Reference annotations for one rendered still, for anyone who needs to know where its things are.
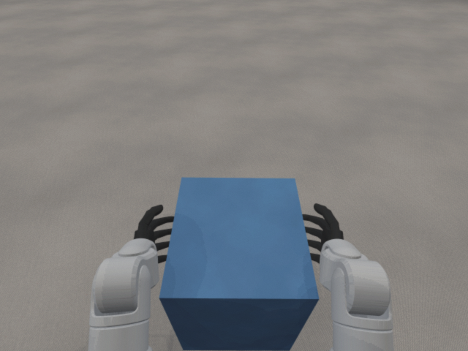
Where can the right robot hand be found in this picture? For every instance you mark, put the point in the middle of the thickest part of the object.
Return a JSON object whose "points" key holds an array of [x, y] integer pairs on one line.
{"points": [[330, 229]]}

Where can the right robot forearm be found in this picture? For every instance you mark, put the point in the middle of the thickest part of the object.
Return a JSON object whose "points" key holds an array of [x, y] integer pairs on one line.
{"points": [[361, 307]]}

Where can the left robot forearm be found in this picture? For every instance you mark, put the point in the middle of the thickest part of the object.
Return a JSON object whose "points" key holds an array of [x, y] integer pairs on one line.
{"points": [[121, 298]]}

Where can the carton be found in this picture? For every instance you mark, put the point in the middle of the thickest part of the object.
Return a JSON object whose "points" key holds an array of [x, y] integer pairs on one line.
{"points": [[238, 273]]}

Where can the left robot hand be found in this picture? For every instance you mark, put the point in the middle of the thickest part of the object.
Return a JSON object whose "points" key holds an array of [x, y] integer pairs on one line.
{"points": [[147, 225]]}

